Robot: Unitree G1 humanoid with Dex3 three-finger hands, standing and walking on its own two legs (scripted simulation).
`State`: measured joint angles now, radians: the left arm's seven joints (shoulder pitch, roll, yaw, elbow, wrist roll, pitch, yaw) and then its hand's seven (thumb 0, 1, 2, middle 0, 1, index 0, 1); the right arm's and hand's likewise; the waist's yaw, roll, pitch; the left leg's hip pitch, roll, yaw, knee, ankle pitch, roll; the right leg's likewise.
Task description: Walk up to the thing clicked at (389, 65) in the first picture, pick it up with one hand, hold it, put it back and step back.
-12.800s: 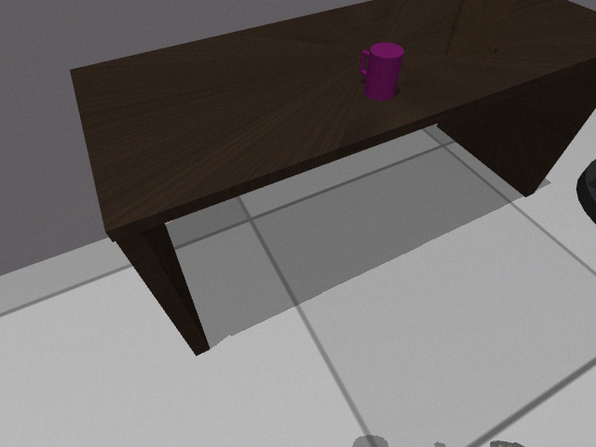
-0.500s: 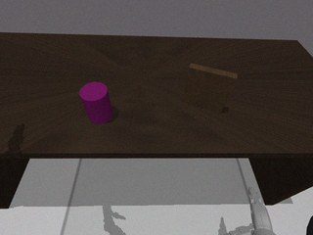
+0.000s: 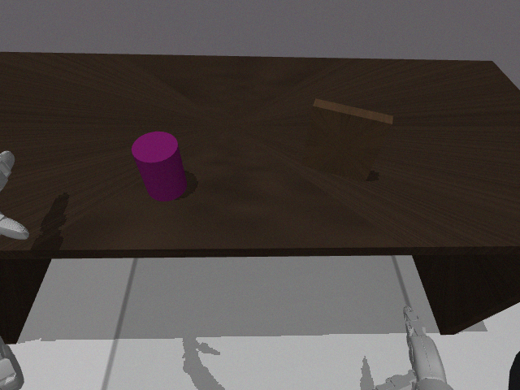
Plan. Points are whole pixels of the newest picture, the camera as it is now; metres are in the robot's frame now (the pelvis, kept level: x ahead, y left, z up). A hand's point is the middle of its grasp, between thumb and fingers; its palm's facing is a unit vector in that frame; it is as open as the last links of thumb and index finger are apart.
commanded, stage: approach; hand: left
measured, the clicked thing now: (161, 161) +0.51 +0.20 +0.03
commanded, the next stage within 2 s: close in in 0.04 s
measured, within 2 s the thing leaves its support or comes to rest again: neither
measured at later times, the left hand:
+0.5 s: hand (129, 192) +0.42 +0.24 +0.04, palm faces +0.15 -0.99 +0.05, open 17.6 cm
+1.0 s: hand (154, 197) +0.41 +0.19 +0.04, palm faces +0.17 -0.98 +0.04, open 17.7 cm
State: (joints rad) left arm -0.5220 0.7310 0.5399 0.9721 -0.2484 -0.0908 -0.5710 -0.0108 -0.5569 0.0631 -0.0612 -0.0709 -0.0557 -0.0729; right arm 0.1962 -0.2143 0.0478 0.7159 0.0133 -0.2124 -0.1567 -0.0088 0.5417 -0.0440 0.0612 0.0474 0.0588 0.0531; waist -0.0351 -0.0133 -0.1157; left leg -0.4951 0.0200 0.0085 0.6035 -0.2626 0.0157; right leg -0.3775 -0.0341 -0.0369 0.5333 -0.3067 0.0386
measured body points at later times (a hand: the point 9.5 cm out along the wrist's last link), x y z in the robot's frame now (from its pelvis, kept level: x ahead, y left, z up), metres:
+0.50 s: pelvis +0.00 -0.01 -0.03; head +0.06 +0.02 +0.41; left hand +0.41 +0.29 +0.04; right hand +0.14 -0.27 -0.08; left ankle +0.02 +0.11 -0.73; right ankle -0.03 -0.15 -0.73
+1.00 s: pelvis -0.01 -0.01 -0.04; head +0.05 +0.01 +0.41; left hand +0.40 +0.24 +0.04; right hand +0.14 -0.28 -0.08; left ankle +0.02 +0.11 -0.73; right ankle -0.03 -0.15 -0.73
